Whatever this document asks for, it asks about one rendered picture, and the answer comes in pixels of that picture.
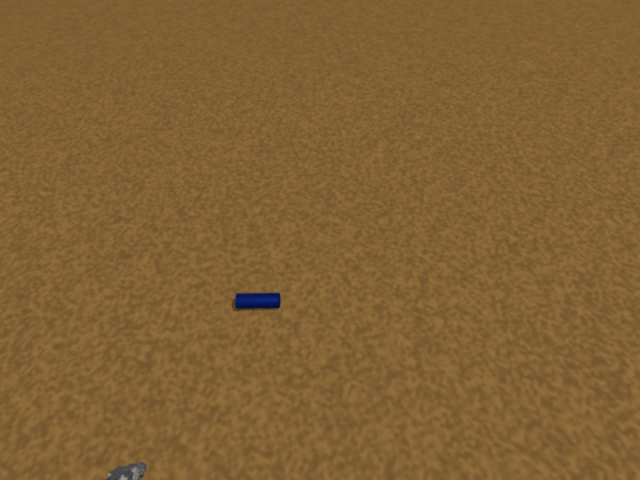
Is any can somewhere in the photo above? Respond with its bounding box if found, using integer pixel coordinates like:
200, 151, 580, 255
235, 293, 280, 309

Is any left robot hand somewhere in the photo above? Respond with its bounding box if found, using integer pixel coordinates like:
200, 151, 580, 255
102, 462, 147, 480

